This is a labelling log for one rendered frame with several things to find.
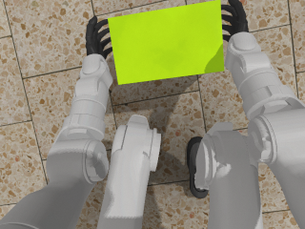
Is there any left robot upper arm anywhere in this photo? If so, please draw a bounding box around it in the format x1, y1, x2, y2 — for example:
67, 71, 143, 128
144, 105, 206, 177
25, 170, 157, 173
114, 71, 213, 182
0, 137, 110, 229

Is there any right robot foot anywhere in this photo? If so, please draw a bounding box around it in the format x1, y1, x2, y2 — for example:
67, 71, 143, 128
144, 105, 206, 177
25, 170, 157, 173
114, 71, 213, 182
187, 136, 209, 198

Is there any robot left shin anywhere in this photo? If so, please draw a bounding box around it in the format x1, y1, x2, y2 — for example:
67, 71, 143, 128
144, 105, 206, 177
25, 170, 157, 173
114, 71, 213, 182
111, 114, 150, 159

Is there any robot left forearm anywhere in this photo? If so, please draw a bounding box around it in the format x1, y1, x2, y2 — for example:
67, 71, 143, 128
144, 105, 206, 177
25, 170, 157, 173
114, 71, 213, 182
46, 53, 113, 174

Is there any robot left hand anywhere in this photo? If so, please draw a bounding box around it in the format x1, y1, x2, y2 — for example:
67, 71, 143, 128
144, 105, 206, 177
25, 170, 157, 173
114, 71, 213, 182
85, 16, 112, 60

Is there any carton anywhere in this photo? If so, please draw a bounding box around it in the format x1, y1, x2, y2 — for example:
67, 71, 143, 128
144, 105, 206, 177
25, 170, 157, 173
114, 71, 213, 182
108, 0, 225, 85

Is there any robot right hand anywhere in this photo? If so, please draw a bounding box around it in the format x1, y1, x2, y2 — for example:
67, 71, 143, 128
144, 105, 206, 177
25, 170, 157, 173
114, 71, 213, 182
220, 0, 249, 42

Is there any robot right forearm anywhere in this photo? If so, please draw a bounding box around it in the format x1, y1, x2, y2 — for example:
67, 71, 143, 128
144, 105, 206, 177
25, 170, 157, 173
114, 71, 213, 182
224, 31, 305, 120

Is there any right robot upper arm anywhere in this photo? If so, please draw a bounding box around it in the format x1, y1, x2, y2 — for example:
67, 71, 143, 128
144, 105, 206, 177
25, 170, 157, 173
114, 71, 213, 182
246, 108, 305, 229

